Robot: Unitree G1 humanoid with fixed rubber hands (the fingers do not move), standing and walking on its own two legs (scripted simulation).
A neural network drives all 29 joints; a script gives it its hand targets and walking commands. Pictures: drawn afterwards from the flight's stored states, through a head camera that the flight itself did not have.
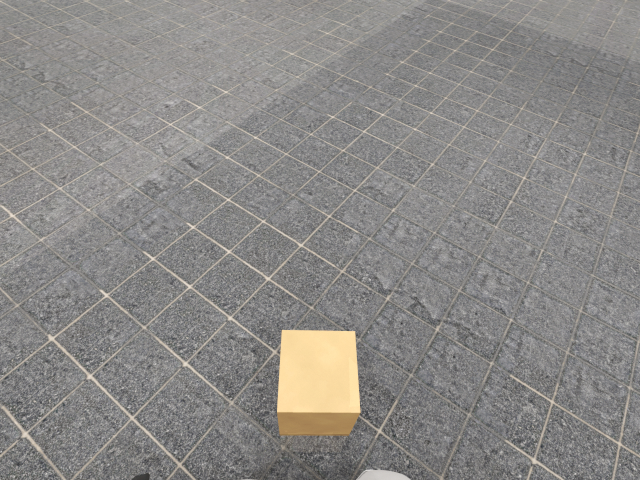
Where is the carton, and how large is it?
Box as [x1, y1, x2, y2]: [277, 330, 359, 435]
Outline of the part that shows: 282,330 277,403 277,416 280,434 348,435 359,414 354,331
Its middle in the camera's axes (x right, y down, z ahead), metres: -0.01 +0.41 +1.09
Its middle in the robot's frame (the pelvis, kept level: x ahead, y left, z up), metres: +0.43 -0.03 -0.64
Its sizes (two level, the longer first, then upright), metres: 0.210 0.200 0.250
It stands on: the floor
